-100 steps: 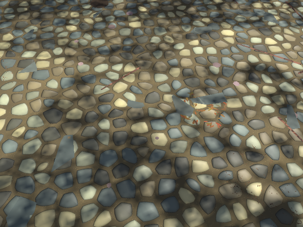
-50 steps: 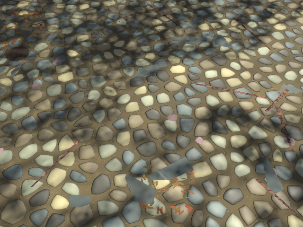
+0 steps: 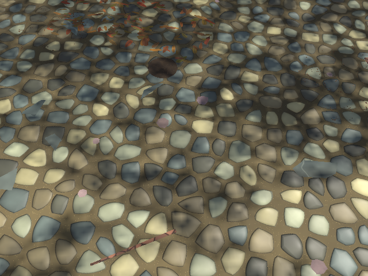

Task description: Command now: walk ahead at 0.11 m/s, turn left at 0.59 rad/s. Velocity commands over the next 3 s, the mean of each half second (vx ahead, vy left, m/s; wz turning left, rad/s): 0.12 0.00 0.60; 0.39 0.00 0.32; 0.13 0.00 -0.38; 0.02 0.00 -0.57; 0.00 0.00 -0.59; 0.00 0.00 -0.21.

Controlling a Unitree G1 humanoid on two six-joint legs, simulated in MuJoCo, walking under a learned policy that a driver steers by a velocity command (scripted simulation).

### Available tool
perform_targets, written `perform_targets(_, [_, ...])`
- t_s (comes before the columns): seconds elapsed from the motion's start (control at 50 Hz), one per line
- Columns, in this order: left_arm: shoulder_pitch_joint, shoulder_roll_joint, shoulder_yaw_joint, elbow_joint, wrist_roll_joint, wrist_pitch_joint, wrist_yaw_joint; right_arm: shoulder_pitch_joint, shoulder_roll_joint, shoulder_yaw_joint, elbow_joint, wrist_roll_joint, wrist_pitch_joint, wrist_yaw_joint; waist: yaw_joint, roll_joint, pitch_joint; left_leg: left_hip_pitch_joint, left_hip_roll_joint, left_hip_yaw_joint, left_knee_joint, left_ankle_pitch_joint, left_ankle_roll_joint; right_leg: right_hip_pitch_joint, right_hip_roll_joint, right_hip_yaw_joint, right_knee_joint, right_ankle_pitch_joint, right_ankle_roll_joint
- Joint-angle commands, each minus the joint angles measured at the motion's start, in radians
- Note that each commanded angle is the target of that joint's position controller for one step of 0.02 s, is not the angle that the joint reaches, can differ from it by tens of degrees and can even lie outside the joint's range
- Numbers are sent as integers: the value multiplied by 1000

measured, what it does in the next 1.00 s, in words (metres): walks ahead, turning left: right foot, then left foot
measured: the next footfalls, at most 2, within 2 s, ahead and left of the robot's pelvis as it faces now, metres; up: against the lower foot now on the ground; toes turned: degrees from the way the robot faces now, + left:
right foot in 0.46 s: +0.11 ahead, -0.13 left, +0.00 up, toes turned +21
left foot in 0.92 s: +0.25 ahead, +0.19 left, +0.00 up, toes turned +29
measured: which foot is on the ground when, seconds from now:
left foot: down 0.00-0.46, up 0.48-0.90, down 0.92-1.00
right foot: up 0.00-0.44, down 0.46-0.94, up 0.96-1.00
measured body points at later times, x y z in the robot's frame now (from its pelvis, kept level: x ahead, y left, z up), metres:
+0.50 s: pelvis +0.06 -0.04 +0.02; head +0.07 -0.05 +0.47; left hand +0.09 +0.26 -0.08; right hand +0.22 -0.28 -0.10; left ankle +0.08 +0.05 -0.70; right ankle +0.08 -0.14 -0.72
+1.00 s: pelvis +0.21 +0.08 +0.01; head +0.24 +0.10 +0.46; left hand +0.04 +0.27 -0.13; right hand +0.49 -0.04 -0.09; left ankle +0.22 +0.17 -0.72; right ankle +0.12 -0.12 -0.64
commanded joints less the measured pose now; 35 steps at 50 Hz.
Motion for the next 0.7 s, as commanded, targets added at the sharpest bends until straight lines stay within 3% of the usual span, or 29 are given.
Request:
perform_targets(0.02, [33, 114, 23, -74, 19, 14, 4, 81, -117, -37, -43, 16, 14, -27, -25, 52, -163, 274, 282, -362, -258, 482, 166, -190, -40, 95, 2, 96, 10])
perform_targets(0.08, [65, 92, 20, -69, 18, 46, 1, 89, -142, -44, -41, -1, 2, -16, -4, 43, -209, 210, 239, -337, -270, 447, 134, -111, -9, 90, -64, 133, 11])
perform_targets(0.2, [-57, 102, 23, -116, 14, 66, 7, 121, -167, -57, -46, -5, 21, -18, -48, 97, -175, 203, 207, -449, -337, -35, 98, -173, 10, 123, -220, 180, 21])
perform_targets(0.3, [-109, 104, 19, -140, 2, 55, 13, 154, -175, -64, -42, -12, 30, -17, -72, 114, -151, 237, 203, -538, -333, -120, 91, -153, 47, 142, -349, 152, 8])
perform_targets(0.36, [-98, 112, 15, -149, 2, 37, 6, 155, -182, -69, -43, -18, 34, -9, -67, 137, -171, 212, 183, -603, -362, -360, 103, -55, 86, 126, -446, 87, -11])
perform_targets(0.4, [-46, 111, 11, -143, -8, 23, 6, 124, -181, -71, -48, -20, 40, -1, -31, 144, -151, 116, 160, -624, -372, -442, 88, 95, 120, 114, -585, 43, -43])
perform_targets(0.42, [20, 104, 10, -125, -13, 16, 11, 88, -175, -72, -54, -14, 43, 0, 16, 134, -131, 24, 123, -605, -363, -472, 55, 229, 132, 103, -724, 85, -67])
perform_targets(0.44, [102, 118, 14, -102, -8, 7, 22, 53, -157, -69, -64, -6, 41, -6, 67, 110, -103, -94, 53, -550, -323, -517, -15, 383, 112, 101, -903, 146, -89])
perform_targets(0.46, [119, 210, 34, -99, -2, 1, 39, 101, -87, -55, -64, 8, 35, -15, 46, -98, -110, -221, -37, -398, -31, -545, -73, 487, -103, 311, -1020, -29, -114])
perform_targets(0.48, [61, 310, 54, -129, 20, -2, 40, 81, -68, -44, -97, 5, 20, -16, 32, -242, -97, -366, -137, -212, 222, -390, -91, 441, -361, 688, -1135, -240, -201])
perform_targets(0.5, [-6, 257, 48, -125, 22, -4, 36, 38, -165, -62, -92, -32, 12, -11, -13, -66, -9, -362, -18, -237, 314, -233, -98, 307, -335, 624, -1124, -220, -213])
perform_targets(0.52, [-42, 200, 33, -131, 12, -11, 30, 76, -162, -65, -76, -32, 8, 7, -50, -64, -21, -300, -11, -231, 359, -163, -102, 266, -276, 534, -1110, -153, -191])
perform_targets(0.54, [-70, 171, 25, -138, 7, -19, 21, 124, -154, -62, -53, -33, 9, 21, -71, -80, -36, -278, -6, -211, 422, -120, -113, 275, -223, 438, -1104, -72, -167])
perform_targets(0.58, [-51, 154, 21, -138, 3, -30, 11, 147, -142, -57, -37, -36, 17, 42, -58, -131, -34, -287, 18, -163, 525, -82, -123, 274, -169, 304, -1110, 10, -155])
perform_targets(0.64, [85, 153, 26, -89, 10, -52, -10, 52, -108, -39, -67, -33, 14, 54, 4, -89, -5, -365, 47, -166, 507, -31, -132, 342, -172, 244, -1107, 136, -173])
perform_targets(0.7, [163, 158, 31, -48, 9, -67, -21, -11, -97, -30, -72, -34, 6, 52, 39, -97, 8, -379, 47, -169, 387, -12, -139, 407, -173, 197, -1099, 270, -183])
